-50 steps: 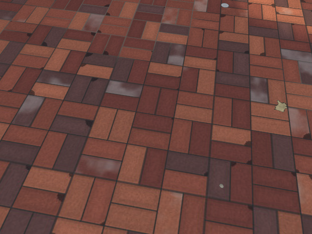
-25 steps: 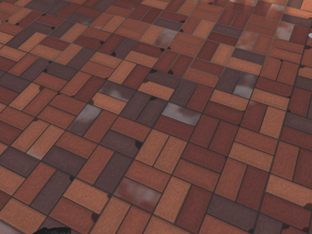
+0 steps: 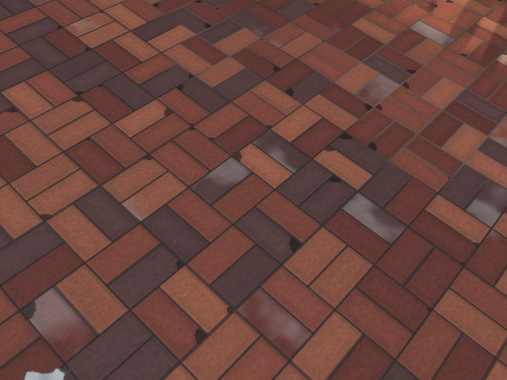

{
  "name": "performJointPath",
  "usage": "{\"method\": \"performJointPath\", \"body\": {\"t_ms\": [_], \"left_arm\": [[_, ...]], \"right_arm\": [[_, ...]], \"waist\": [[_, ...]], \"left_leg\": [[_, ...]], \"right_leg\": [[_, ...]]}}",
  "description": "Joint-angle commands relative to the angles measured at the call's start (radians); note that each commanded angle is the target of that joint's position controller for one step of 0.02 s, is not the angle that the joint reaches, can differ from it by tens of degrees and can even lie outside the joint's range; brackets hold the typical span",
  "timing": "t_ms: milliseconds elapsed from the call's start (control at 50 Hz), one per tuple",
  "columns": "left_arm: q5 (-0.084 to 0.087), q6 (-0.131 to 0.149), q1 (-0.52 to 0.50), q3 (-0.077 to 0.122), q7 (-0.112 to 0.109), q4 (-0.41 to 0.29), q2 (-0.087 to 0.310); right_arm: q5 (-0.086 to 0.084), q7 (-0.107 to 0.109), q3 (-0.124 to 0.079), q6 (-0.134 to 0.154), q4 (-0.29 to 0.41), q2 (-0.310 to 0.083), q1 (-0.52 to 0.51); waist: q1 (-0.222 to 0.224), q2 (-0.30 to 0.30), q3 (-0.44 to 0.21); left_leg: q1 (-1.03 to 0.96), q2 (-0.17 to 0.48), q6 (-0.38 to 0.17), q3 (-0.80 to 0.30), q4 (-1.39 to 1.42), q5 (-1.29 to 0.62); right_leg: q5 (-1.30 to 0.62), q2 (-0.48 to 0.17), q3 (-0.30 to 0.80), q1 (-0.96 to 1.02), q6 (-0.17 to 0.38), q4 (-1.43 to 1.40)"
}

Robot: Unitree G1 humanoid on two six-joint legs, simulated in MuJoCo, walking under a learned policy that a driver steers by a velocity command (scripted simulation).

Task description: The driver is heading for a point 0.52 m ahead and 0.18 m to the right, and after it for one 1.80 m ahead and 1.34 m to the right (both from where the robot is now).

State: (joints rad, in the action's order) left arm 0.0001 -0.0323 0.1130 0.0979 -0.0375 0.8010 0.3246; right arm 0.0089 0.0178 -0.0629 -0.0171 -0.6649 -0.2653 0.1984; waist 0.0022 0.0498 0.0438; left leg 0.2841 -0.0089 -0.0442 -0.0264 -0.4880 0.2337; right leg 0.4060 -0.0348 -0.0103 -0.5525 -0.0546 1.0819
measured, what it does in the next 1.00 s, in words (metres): walks ahead: right foot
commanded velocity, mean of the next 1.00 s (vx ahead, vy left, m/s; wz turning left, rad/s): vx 0.17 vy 0.00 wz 0.01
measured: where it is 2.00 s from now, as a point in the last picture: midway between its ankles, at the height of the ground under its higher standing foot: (281, 346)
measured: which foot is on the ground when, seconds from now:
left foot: down 0.00-1.00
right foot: up 0.00-0.24, down 0.26-0.70, up 0.72-1.00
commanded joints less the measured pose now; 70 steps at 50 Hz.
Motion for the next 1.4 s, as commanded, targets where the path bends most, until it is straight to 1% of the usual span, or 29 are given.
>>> {"method": "performJointPath", "body": {"t_ms": [20,200,240,280,300,340,440,500,540,620,680,700,720,740,800,840,960,1020,1060,1120,1140,1160,1180,1200,1220,1240,1300,1340,1400], "left_arm": [[0.007,0.007,0.012,0.015,-0.003,-0.047,0.063],[0.010,0.012,-0.012,-0.011,0.010,-0.044,0.040],[0.001,0.023,0.041,-0.020,0.016,-0.019,0.020],[-0.020,0.031,0.077,-0.011,0.016,-0.010,0.098],[-0.004,0.031,0.047,-0.001,0.021,0.008,0.125],[-0.006,0.041,0.011,-0.019,0.030,0.001,0.045],[-0.007,0.056,0.027,-0.030,0.021,0.032,0.040],[0.009,0.048,0.066,-0.023,0.012,0.053,0.064],[0.020,0.062,0.101,-0.023,0.006,0.051,0.074],[0.026,0.092,0.134,-0.005,0.011,0.062,0.123],[0.033,0.090,-0.001,-0.020,0.026,0.012,0.070],[0.030,0.102,-0.043,-0.037,0.026,-0.021,0.009],[0.029,0.122,-0.056,-0.036,0.022,-0.052,0.022],[0.037,0.132,-0.039,-0.021,0.023,-0.045,0.066],[0.047,0.133,-0.007,-0.025,0.044,-0.015,0.037],[0.043,0.122,-0.013,-0.028,0.064,-0.014,0.007],[0.024,0.102,-0.181,-0.059,0.082,-0.103,-0.046],[0.028,0.099,-0.228,-0.058,0.095,-0.141,-0.025],[0.027,0.101,-0.220,-0.047,0.106,-0.159,0.002],[0.031,0.088,0.044,0.003,0.107,-0.108,0.085],[0.030,0.077,0.209,0.033,0.090,-0.069,0.140],[0.026,0.071,0.269,0.048,0.072,-0.064,0.226],[0.018,0.078,0.266,0.031,0.070,-0.083,0.192],[0.010,0.089,0.225,0.018,0.069,-0.077,0.139],[0.014,0.100,0.157,0.009,0.069,-0.086,0.110],[0.011,0.108,0.089,0.003,0.071,-0.103,0.092],[-0.001,0.116,0.025,-0.004,0.069,-0.132,0.076],[-0.001,0.115,0.054,0.001,0.057,-0.125,0.096],[0.013,0.088,0.106,0.011,0.034,-0.115,0.120]], "right_arm": [[0.003,0.011,-0.017,0.027,0.060,-0.108,-0.057],[0.002,0.001,-0.010,0.019,-0.010,-0.118,-0.058],[-0.011,0.000,0.001,0.018,-0.031,-0.095,-0.076],[0.010,-0.005,0.009,0.034,-0.049,-0.069,-0.022],[0.010,-0.010,0.003,0.040,-0.055,-0.071,0.010],[0.007,-0.008,-0.003,0.034,-0.061,-0.095,-0.086],[0.001,0.002,-0.004,0.013,-0.098,-0.070,-0.078],[-0.014,0.005,-0.014,0.013,-0.133,-0.079,-0.044],[-0.027,0.005,-0.014,0.038,-0.128,-0.070,-0.053],[-0.039,-0.016,-0.013,0.096,-0.130,-0.046,-0.071],[-0.040,-0.024,-0.034,0.106,-0.225,-0.086,0.127],[-0.037,-0.020,-0.056,0.109,-0.260,-0.156,0.232],[-0.029,-0.032,-0.073,0.117,-0.262,-0.229,0.297],[-0.013,-0.034,-0.048,0.127,-0.254,-0.160,0.269],[-0.011,-0.030,-0.023,0.133,-0.242,-0.095,0.208],[-0.001,-0.025,-0.007,0.121,-0.253,-0.058,0.216],[-0.001,0.000,-0.008,0.125,-0.257,-0.122,0.190],[-0.014,-0.001,-0.011,0.123,-0.280,-0.135,0.225],[-0.016,0.000,-0.016,0.114,-0.277,-0.154,0.211],[-0.009,0.017,-0.027,0.080,-0.254,-0.188,0.177],[-0.005,0.023,-0.024,0.080,-0.235,-0.189,0.171],[0.019,0.005,0.014,0.102,-0.188,-0.055,0.249],[-0.005,-0.017,0.020,0.150,-0.176,-0.072,0.231],[-0.046,-0.026,-0.006,0.173,-0.134,-0.154,0.103],[-0.051,-0.021,-0.003,0.185,-0.111,-0.156,0.056],[-0.031,-0.009,-0.007,0.184,-0.117,-0.145,0.054],[0.001,0.006,-0.020,0.141,-0.102,-0.137,0.096],[0.019,0.014,-0.018,0.121,-0.075,-0.118,0.068],[0.024,0.018,-0.004,0.112,-0.028,-0.079,-0.033]], "waist": [[0.020,-0.185,-0.143],[-0.021,-0.178,-0.078],[0.025,-0.146,-0.080],[-0.008,-0.029,-0.133],[-0.055,0.088,-0.131],[-0.005,0.047,-0.103],[0.001,-0.005,-0.073],[0.007,-0.009,-0.026],[0.020,0.012,0.063],[0.005,0.119,0.096],[-0.101,0.045,0.038],[-0.126,-0.147,0.013],[-0.150,-0.326,-0.009],[-0.118,-0.230,0.002],[-0.070,-0.112,0.018],[-0.063,-0.140,0.008],[-0.086,-0.120,0.076],[-0.086,-0.121,0.100],[-0.052,-0.134,0.069],[0.104,-0.173,-0.114],[0.183,-0.128,-0.191],[0.104,0.143,-0.307],[0.109,0.126,-0.456],[0.126,0.073,-0.289],[0.084,-0.005,-0.163],[0.033,-0.079,-0.104],[-0.045,-0.034,-0.059],[-0.049,-0.030,-0.057],[-0.015,-0.005,-0.085]], "left_leg": [[-0.144,0.210,-0.170,-0.176,0.156,-0.429],[-0.113,0.217,-0.193,-0.245,0.139,-0.283],[-0.086,0.182,-0.151,-0.228,0.102,-0.294],[-0.025,0.093,-0.061,-0.165,0.043,-0.183],[-0.046,0.025,-0.026,-0.091,0.066,-0.101],[-0.106,0.016,-0.004,-0.072,0.036,-0.100],[-0.112,0.029,-0.021,-0.085,0.043,-0.155],[-0.024,-0.019,-0.036,-0.044,0.011,0.291],[0.104,-0.016,-0.048,-0.043,-0.030,0.403],[0.144,0.003,-0.051,0.030,-0.166,0.185],[-0.220,0.020,-0.080,-0.016,0.055,0.105],[-0.360,0.144,-0.141,-0.269,0.172,0.209],[-0.486,0.326,-0.252,-0.600,0.286,0.144],[-0.516,0.365,-0.278,-0.622,0.269,0.044],[-0.516,0.312,-0.175,-0.341,0.272,-0.156],[-0.462,0.255,-0.123,-0.184,0.290,-0.301],[-0.222,0.205,-0.104,0.052,0.404,-0.294],[-0.282,0.243,-0.097,0.097,0.393,-0.368],[-0.365,0.261,-0.076,0.135,0.299,-0.657],[-0.371,0.252,-0.033,0.188,-0.101,-1.079],[-0.158,0.219,-0.002,0.185,-0.362,-0.915],[0.269,0.036,0.061,0.164,-0.786,-0.022],[0.415,-0.048,0.044,-0.075,-0.970,0.332],[0.515,0.013,0.023,-0.109,-0.975,0.246],[0.500,0.061,0.009,-0.090,-0.891,0.145],[0.438,0.099,0.015,-0.081,-0.803,0.091],[0.290,0.135,0.060,-0.069,-0.686,0.058],[0.261,0.110,0.100,-0.035,-0.590,0.014],[0.236,0.054,0.124,-0.015,-0.368,-0.153]], "right_leg": [[-0.082,-0.011,0.041,-0.014,-0.015,0.047],[-0.023,-0.012,0.021,0.207,-0.005,-0.432],[-0.225,-0.003,0.010,0.331,0.017,-0.666],[-0.573,-0.108,0.113,0.495,0.061,-0.673],[-0.474,-0.107,0.102,0.433,0.106,-0.630],[-0.306,-0.077,0.092,0.342,0.098,-0.667],[-0.278,-0.050,0.066,0.329,0.071,-0.662],[0.163,-0.037,0.083,0.291,0.117,-0.680],[0.353,-0.098,0.192,0.279,0.175,-0.741],[0.319,-0.288,0.457,0.317,0.286,-0.887],[0.069,-0.131,0.205,0.139,0.176,-0.728],[-0.065,0.002,0.028,-0.004,0.101,-0.448],[0.040,0.072,-0.005,-0.182,0.068,-0.179],[0.143,0.036,0.071,-0.295,0.080,-0.003],[-0.065,-0.050,0.118,-0.365,0.131,0.037],[-0.163,-0.054,0.100,-0.302,0.124,-0.020],[-0.448,-0.017,-0.017,-0.101,0.074,-0.379],[-0.453,-0.006,-0.037,-0.073,0.108,-0.465],[-0.391,0.026,-0.067,-0.038,0.149,-0.487],[-0.304,0.122,-0.120,0.287,0.218,-0.489],[-0.303,0.085,-0.011,0.580,0.258,-0.505],[-0.141,-0.185,0.500,0.938,0.416,-0.561],[0.056,-0.313,0.911,1.006,0.506,-0.772],[0.052,-0.272,0.775,0.889,0.433,-0.824],[-0.038,-0.228,0.620,0.709,0.393,-0.839],[-0.150,-0.182,0.518,0.552,0.363,-0.851],[-0.508,-0.116,0.364,0.311,0.355,-0.872],[-0.769,-0.081,0.261,0.224,0.350,-0.842],[-0.844,-0.013,0.196,0.204,0.292,-0.778]]}}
